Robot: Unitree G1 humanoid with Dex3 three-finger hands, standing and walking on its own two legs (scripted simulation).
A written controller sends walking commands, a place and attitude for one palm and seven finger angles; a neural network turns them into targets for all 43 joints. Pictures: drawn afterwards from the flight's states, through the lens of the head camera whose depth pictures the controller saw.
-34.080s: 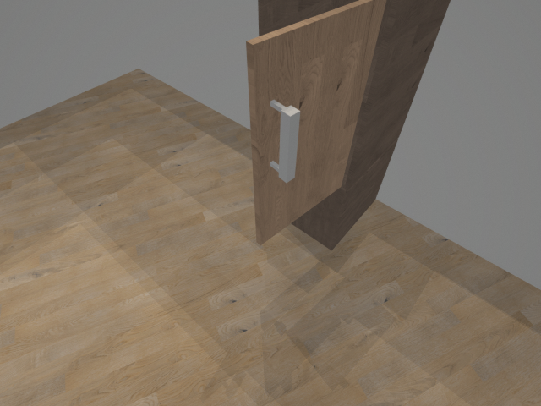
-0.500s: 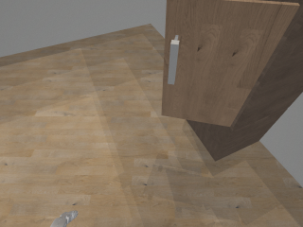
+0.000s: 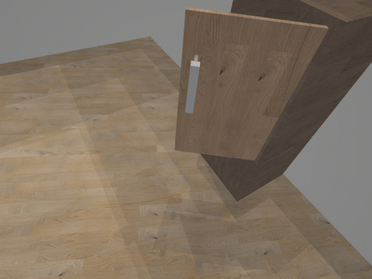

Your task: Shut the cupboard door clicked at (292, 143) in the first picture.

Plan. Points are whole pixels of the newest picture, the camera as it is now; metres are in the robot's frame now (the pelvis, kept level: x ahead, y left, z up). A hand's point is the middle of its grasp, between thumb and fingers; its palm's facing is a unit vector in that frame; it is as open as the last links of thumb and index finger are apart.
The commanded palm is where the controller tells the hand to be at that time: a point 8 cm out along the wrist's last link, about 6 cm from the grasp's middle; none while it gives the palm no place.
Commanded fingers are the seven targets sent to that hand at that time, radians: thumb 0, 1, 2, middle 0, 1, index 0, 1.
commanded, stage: take the last steps up to it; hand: left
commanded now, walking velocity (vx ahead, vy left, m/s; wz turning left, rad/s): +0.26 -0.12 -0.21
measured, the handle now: (192, 85) +0.65 +0.02 +0.04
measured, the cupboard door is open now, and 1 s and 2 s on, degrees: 54 54 54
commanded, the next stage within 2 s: come to a stop and stand still in 0.56 s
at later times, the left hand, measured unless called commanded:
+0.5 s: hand (152, 248) +0.22 +0.09 -0.16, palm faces -0.13 -0.97 -0.20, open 7.3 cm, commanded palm none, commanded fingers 0.00 0.90 0.90 -0.20 -0.30 -0.20 -0.30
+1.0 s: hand (160, 259) +0.20 +0.07 -0.18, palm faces -0.02 -0.98 -0.19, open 7.3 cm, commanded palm none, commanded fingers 0.00 0.90 0.90 -0.20 -0.30 -0.20 -0.30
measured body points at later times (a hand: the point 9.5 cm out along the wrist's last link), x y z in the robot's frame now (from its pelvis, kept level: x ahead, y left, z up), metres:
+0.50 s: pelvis +0.09 -0.08 +0.00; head +0.12 -0.09 +0.44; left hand +0.23 +0.14 -0.14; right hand -0.02 -0.31 -0.16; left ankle +0.01 +0.08 -0.69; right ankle +0.10 -0.18 -0.73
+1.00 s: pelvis +0.17 -0.10 +0.00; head +0.23 -0.10 +0.44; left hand +0.20 +0.12 -0.16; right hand +0.27 -0.33 -0.15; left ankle +0.24 -0.01 -0.73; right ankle +0.09 -0.21 -0.71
